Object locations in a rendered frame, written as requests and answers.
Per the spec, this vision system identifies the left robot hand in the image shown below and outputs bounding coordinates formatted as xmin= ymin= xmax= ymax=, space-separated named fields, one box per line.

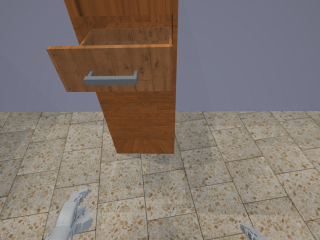
xmin=54 ymin=188 xmax=93 ymax=236

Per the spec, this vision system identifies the cabinet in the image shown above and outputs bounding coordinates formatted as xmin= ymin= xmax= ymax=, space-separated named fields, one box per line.
xmin=64 ymin=0 xmax=179 ymax=154

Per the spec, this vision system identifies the right robot hand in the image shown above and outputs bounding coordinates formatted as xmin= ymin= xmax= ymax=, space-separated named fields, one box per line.
xmin=240 ymin=223 xmax=267 ymax=240

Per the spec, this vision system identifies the left robot forearm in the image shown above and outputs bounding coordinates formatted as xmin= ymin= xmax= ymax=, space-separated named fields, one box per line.
xmin=44 ymin=225 xmax=73 ymax=240

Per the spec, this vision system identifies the drawer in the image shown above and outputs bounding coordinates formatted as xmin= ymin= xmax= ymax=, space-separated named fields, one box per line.
xmin=46 ymin=27 xmax=173 ymax=92

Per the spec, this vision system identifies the handle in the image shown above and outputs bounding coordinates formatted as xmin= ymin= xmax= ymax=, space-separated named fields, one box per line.
xmin=83 ymin=70 xmax=138 ymax=85

